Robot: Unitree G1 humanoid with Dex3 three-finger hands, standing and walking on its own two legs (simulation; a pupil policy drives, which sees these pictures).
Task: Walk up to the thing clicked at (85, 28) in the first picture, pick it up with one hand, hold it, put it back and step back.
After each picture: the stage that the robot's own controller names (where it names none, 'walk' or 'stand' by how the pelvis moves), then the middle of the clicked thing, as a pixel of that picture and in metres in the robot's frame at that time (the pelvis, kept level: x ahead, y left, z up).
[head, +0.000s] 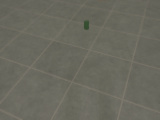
stand; (86, 25) +1.86 -0.05 -0.72
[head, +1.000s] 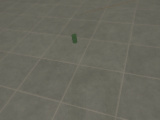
walk; (74, 38) +1.71 +0.24 -0.70
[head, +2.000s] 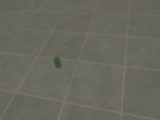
walk; (57, 62) +1.15 +0.38 -0.71
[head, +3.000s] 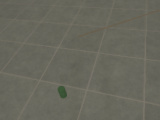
walk; (62, 92) +0.77 +0.29 -0.72
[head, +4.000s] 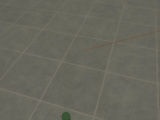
walk; (66, 119) +0.53 +0.18 -0.71
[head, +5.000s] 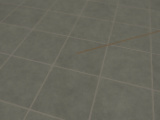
stand; out of the picture +0.42 +0.18 -0.71
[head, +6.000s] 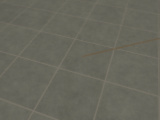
stand; out of the picture +0.41 +0.17 -0.72
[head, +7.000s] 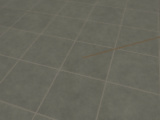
stand; out of the picture +0.41 +0.18 -0.73
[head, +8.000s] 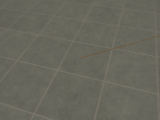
stand; out of the picture +0.41 +0.19 -0.73
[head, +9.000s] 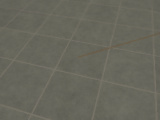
stand; out of the picture +0.40 +0.20 -0.73
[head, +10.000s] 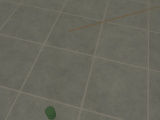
go down; (50, 113) +0.42 +0.20 -0.66
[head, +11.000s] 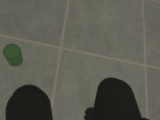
go down; (13, 55) +0.48 +0.24 -0.29
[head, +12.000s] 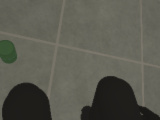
close in; (7, 52) +0.47 +0.25 -0.28
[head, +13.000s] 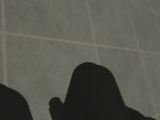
close in; out of the picture +0.46 +0.29 -0.22
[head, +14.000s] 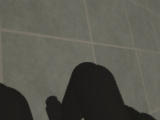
close; out of the picture +0.44 +0.27 -0.23
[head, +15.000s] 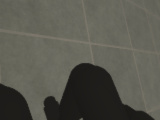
lift; out of the picture +0.41 +0.25 -0.24
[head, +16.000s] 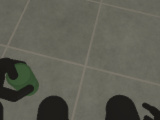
lift; (24, 81) +0.34 +0.21 -0.04
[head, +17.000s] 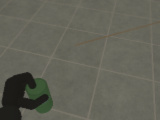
hold; (40, 96) +0.32 +0.16 +0.00
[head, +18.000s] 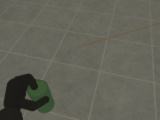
hold; (41, 97) +0.32 +0.16 +0.00
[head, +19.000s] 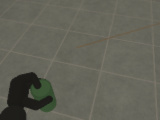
hold; (44, 96) +0.32 +0.15 +0.00
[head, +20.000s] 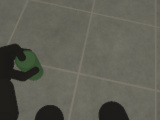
crouch; (30, 66) +0.42 +0.18 -0.08
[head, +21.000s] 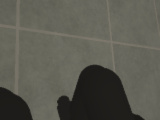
lower; out of the picture +0.45 +0.27 -0.23
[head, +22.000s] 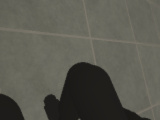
lower; out of the picture +0.44 +0.29 -0.23
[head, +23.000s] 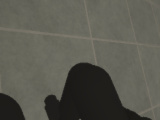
lower; out of the picture +0.44 +0.29 -0.23
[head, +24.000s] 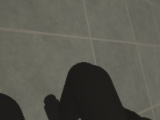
lower; out of the picture +0.44 +0.29 -0.23
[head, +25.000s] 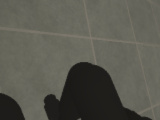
loosen; out of the picture +0.44 +0.29 -0.23
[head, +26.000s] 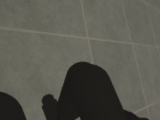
withdraw; out of the picture +0.43 +0.28 -0.24
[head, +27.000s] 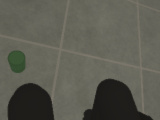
walk; (17, 62) +0.45 +0.24 -0.29
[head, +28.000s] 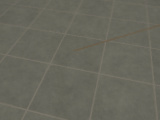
stand; out of the picture +0.39 +0.16 -0.65
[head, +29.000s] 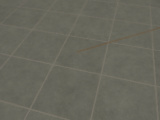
stand; out of the picture +0.40 +0.17 -0.67
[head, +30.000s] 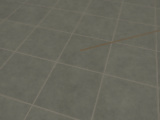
stand; out of the picture +0.41 +0.16 -0.68
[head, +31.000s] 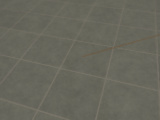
walk; out of the picture +0.42 +0.16 -0.72
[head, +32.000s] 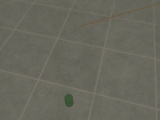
walk; (69, 100) +0.52 +0.11 -0.70
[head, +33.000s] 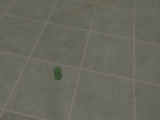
walk; (57, 73) +0.76 +0.17 -0.71
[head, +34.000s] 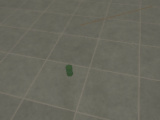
stand; (69, 70) +1.03 +0.20 -0.71
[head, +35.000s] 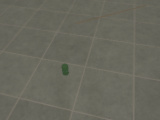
stand; (65, 69) +1.02 +0.19 -0.72
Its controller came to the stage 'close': yes
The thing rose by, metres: 0.70
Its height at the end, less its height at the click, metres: +0.00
